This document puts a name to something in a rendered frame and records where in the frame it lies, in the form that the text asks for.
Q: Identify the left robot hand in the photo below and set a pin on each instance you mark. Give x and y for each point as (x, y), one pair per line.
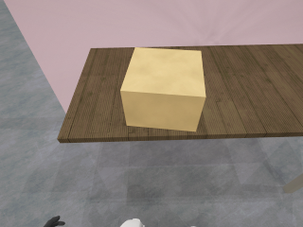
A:
(54, 222)

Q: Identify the carton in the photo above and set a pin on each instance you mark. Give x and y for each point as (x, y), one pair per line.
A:
(164, 89)

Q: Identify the table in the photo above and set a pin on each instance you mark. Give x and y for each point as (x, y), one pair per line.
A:
(251, 91)

